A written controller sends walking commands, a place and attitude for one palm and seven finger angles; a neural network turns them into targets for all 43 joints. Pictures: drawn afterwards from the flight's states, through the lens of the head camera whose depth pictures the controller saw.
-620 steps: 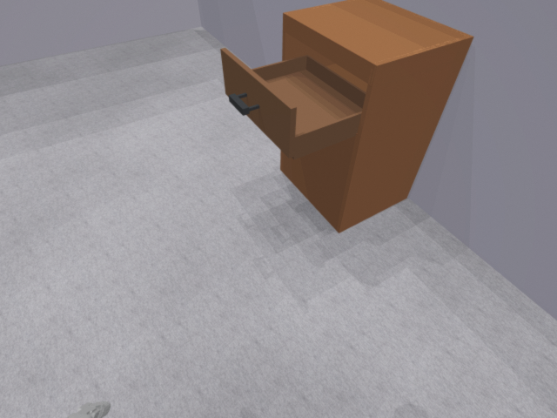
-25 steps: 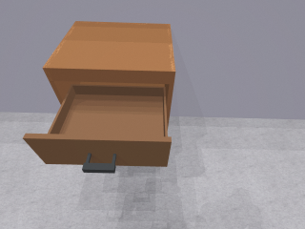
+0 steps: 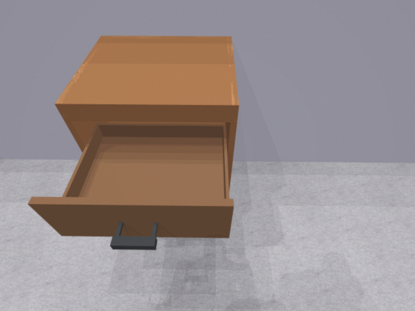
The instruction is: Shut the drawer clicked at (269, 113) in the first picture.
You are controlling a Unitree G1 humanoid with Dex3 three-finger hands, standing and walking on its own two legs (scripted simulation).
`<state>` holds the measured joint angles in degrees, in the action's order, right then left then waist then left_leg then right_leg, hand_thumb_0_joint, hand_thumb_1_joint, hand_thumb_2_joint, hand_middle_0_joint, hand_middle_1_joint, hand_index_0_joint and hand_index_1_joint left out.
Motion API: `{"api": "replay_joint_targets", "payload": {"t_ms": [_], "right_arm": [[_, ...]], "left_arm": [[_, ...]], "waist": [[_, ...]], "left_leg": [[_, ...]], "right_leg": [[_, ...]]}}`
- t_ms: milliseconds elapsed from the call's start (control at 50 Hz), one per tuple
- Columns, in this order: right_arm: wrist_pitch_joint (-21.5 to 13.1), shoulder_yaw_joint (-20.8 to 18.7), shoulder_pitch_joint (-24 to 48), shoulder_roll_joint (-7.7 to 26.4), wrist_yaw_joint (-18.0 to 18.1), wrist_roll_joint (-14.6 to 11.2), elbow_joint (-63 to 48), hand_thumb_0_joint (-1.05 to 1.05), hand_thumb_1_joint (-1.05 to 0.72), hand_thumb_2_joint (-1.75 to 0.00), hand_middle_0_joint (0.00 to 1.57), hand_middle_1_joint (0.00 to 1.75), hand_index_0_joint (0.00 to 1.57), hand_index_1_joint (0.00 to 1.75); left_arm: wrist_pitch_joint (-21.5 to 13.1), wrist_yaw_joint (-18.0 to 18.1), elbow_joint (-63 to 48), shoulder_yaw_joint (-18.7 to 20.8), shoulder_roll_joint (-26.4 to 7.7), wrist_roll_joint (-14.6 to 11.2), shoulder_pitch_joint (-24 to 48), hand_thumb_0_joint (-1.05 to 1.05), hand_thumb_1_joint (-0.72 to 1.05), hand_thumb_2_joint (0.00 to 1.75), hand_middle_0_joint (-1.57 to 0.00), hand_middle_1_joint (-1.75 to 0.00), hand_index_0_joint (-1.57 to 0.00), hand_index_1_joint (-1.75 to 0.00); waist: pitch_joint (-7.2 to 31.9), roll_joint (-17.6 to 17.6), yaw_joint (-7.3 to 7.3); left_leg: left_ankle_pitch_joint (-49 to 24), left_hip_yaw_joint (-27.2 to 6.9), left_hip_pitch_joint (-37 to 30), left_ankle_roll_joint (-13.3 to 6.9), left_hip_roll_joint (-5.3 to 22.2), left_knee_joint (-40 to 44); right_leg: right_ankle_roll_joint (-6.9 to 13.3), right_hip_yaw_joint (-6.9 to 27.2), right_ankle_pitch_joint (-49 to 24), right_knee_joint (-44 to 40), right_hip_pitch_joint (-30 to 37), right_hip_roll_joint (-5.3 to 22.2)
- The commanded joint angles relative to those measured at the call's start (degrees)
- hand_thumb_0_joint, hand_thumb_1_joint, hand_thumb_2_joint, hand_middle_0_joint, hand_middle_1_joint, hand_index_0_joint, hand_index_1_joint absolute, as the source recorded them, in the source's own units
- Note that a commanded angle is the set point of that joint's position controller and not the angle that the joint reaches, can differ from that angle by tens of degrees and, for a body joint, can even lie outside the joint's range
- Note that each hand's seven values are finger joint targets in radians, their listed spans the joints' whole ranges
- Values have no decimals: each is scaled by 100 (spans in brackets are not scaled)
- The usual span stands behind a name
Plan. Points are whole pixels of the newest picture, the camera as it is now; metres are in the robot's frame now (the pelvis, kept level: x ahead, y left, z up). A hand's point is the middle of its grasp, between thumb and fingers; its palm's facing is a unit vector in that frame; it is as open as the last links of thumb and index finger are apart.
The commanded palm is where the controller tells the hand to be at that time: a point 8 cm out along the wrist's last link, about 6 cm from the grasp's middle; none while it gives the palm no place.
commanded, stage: come to a stop and stand still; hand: left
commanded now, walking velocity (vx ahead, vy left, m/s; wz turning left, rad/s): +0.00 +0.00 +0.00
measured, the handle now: (136, 234) +0.31 +0.20 -0.13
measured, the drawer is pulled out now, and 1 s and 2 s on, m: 0.29 0.29 0.29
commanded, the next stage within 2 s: look again from close up in 0.54 s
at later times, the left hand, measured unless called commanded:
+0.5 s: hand out of the picture -0.02 +0.17 -0.17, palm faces +0.02 -0.98 -0.21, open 7.3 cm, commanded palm none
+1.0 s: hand out of the picture -0.02 +0.16 -0.17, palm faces +0.01 -0.98 -0.21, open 7.3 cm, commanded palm none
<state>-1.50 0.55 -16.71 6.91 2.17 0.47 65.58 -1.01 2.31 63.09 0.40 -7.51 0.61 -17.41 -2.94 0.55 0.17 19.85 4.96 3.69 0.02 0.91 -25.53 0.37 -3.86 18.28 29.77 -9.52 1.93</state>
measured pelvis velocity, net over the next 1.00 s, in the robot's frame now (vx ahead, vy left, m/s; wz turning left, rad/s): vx -0.02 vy -0.01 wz -0.01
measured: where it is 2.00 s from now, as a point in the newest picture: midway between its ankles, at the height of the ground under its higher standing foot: outside the picture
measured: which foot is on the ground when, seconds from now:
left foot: down 0.00-1.00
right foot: down 0.00-1.00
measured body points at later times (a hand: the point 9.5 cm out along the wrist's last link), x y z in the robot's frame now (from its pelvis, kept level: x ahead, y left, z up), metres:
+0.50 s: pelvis -0.03 +0.00 +0.00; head -0.02 -0.01 +0.45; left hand -0.02 +0.22 -0.15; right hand -0.03 -0.21 -0.16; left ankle -0.05 +0.11 -0.74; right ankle -0.02 -0.11 -0.74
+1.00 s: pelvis -0.02 -0.01 +0.00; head -0.01 -0.02 +0.45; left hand -0.02 +0.22 -0.15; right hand -0.04 -0.22 -0.16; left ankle -0.05 +0.11 -0.74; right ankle -0.02 -0.11 -0.74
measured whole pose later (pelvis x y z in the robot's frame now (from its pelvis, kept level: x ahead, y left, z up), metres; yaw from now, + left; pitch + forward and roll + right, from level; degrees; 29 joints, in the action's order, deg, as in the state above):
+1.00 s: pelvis -0.02 -0.01 +0.00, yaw -1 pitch -1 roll +1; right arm -1.4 0.9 -17.4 7.7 1.3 0.4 64.7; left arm 0.1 2.1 61.9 -0.4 -8.4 0.7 -16.7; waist -2.6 0.4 0.2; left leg 16.5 4.8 7.6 0.5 1.5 -25.6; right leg 1.2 -3.3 15.4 28.6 -11.9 1.1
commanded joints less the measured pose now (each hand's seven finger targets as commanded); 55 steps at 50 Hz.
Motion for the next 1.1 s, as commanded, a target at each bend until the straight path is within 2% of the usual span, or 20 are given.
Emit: {"api": "replay_joint_targets", "payload": {"t_ms": [0, 80, 100, 120, 140, 180, 200, 240, 260, 280, 360, 420, 500, 560, 580, 660, 780, 920, 980, 1080], "right_arm": [[-55, -69, -598, 495, 47, -9, -13, 0, -90, -90, 20, 30, 20, 30], [-39, -57, -559, 474, 38, -17, -2, 0, -90, -90, 20, 30, 20, 30], [-82, -166, 166, 805, -32, -56, -414, 0, -90, -90, 20, 30, 20, 30], [-4, -149, -125, 541, -65, -26, -687, 0, -90, -90, 20, 30, 20, 30], [22, -134, -183, 354, -79, -24, -645, 0, -90, -90, 20, 30, 20, 30], [18, -131, -726, 350, -105, 21, -511, 0, -90, -90, 20, 30, 20, 30], [4, -133, -738, 522, -99, 54, -506, 0, -90, -90, 20, 30, 20, 30], [23, -119, -432, 552, -95, 42, -642, 0, -90, -90, 20, 30, 20, 30], [27, -106, -415, 561, -93, 32, -692, 0, -90, -90, 20, 30, 20, 30], [13, -88, -430, 548, -83, 37, -677, 0, -90, -90, 20, 30, 20, 30], [-7, -52, -518, 598, -84, 22, -678, 0, -90, -90, 20, 30, 20, 30], [-19, -47, -541, 634, -79, 22, -622, 0, -90, -90, 20, 30, 20, 30], [-41, -52, -559, 674, -76, 28, -546, 0, -90, -90, 20, 30, 20, 30], [-58, -51, -593, 653, -67, 13, -480, 0, -90, -90, 20, 30, 20, 30], [-72, -51, -578, 655, -60, 19, -445, 0, -90, -90, 20, 30, 20, 30], [-55, -50, -571, 623, -55, 8, -363, 0, -90, -90, 20, 30, 20, 30], [-56, -45, -567, 576, -47, 0, -245, 0, -90, -90, 20, 30, 20, 30], [-48, -37, -532, 561, -40, -8, -176, 0, -90, -90, 20, 30, 20, 30], [-41, -39, -515, 532, -40, -8, -160, 0, -90, -90, 20, 30, 20, 30], [-19, -33, -490, 509, -41, -7, -123, 0, -90, -90, 20, 30, 20, 30]], "left_arm": [[-97, 32, -130, 41, -426, -19, -505, 0, 90, 90, -20, -30, -20, -30], [-86, 27, -128, 33, -452, -20, -485, 0, 90, 90, -20, -30, -20, -30], [-222, 239, 240, 100, -830, 37, -899, 0, 90, 90, -20, -30, -20, -30], [-261, 204, -15, 137, -919, 20, -816, 0, 90, 90, -20, -30, -20, -30], [-269, 157, -106, 56, -797, 52, -530, 0, 90, 90, -20, -30, -20, -30], [-191, 86, -287, 71, -795, 5, -128, 0, 90, 90, -20, -30, -20, -30], [-147, 71, -354, 65, -675, -14, -124, 0, 90, 90, -20, -30, -20, -30], [-37, 52, -385, 25, -575, 33, -137, 0, 90, 90, -20, -30, -20, -30], [-26, 41, -376, 10, -574, 37, -180, 0, 90, 90, -20, -30, -20, -30], [-28, 21, -356, 0, -569, 28, -199, 0, 90, 90, -20, -30, -20, -30], [-10, 3, -395, -7, -602, 24, -268, 0, 90, 90, -20, -30, -20, -30], [7, -5, -429, -14, -611, 17, -262, 0, 90, 90, -20, -30, -20, -30], [20, -5, -460, -5, -612, 8, -294, 0, 90, 90, -20, -30, -20, -30], [5, 3, -470, 9, -629, 7, -306, 0, 90, 90, -20, -30, -20, -30], [13, -4, -455, 12, -627, -3, -287, 0, 90, 90, -20, -30, -20, -30], [6, 10, -421, 5, -626, 3, -305, 0, 90, 90, -20, -30, -20, -30], [7, 8, -370, 5, -638, -1, -273, 0, 90, 90, -20, -30, -20, -30], [-8, 13, -305, 3, -615, 7, -280, 0, 90, 90, -20, -30, -20, -30], [-3, 8, -291, 0, -614, 10, -274, 0, 90, 90, -20, -30, -20, -30], [-10, 8, -263, -13, -617, 9, -282, 0, 90, 90, -20, -30, -20, -30]], "waist": [[59, -26, -2], [-12, 16, -8], [-58, -982, -304], [317, -807, -9], [365, -630, 84], [772, 226, 261], [483, 396, 189], [-249, 448, 49], [-391, 236, 32], [-407, 323, 31], [-429, -101, 17], [-428, -131, 7], [-257, 12, -29], [-40, -123, -17], [-28, 85, -28], [-66, -112, -24], [-95, 40, -18], [-78, -120, 1], [-153, 20, 7], [-224, -58, 16]], "left_leg": [[-2867, -427, 39, -174, 546, 417], [-2507, -402, 70, -164, 553, 557], [-2558, -177, 941, 12, 650, -998], [99, -359, 1215, -34, 334, -975], [437, -289, 1113, 4, 294, -923], [-453, -294, 448, -33, 274, -203], [-616, -503, 718, -128, 485, -113], [-444, -673, 1310, -210, 579, 153], [-368, -671, 1392, -217, 558, 202], [-450, -662, 1335, -229, 542, 287], [-355, -606, 1259, -217, 472, 356], [-471, -615, 1197, -227, 491, 421], [-742, -606, 1055, -240, 529, 464], [-1038, -539, 910, -225, 517, 385], [-1241, -546, 851, -233, 536, 457], [-1268, -477, 809, -205, 524, 372], [-1458, -458, 712, -197, 527, 445], [-1453, -432, 606, -173, 525, 437], [-1437, -421, 582, -171, 520, 507], [-1262, -407, 568, -153, 506, 537]], "right_leg": [[269, 414, -2926, -350, 195, 471], [270, 419, -2708, -528, 191, 471], [1, 715, -5223, -597, 308, 777], [253, 1012, -4912, -644, 604, 1188], [424, 904, -3844, -753, 275, 1172], [495, 742, -1837, -400, -99, 827], [348, 611, -933, -346, -319, 545], [265, 543, -219, -454, -537, 337], [252, 559, -143, -499, -575, 308], [276, 612, -210, -555, -586, 325], [261, 645, -112, -627, -558, 346], [245, 626, -230, -614, -558, 339], [229, 587, -533, -523, -464, 330], [240, 594, -886, -483, -308, 374], [243, 570, -1005, -432, -306, 352], [239, 583, -1145, -477, -303, 403], [253, 578, -1316, -506, -274, 404], [256, 605, -1425, -590, -257, 443], [255, 600, -1405, -638, -294, 428], [268, 626, -1326, -742, -343, 439]]}}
